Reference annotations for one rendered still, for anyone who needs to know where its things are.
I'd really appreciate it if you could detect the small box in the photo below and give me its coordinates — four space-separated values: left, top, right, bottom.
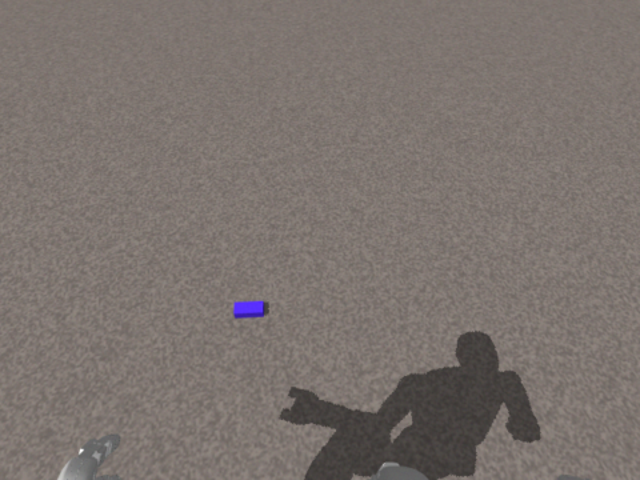
234 301 264 318

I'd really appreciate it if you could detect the left robot hand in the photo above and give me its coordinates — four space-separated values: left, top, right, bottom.
57 434 121 480

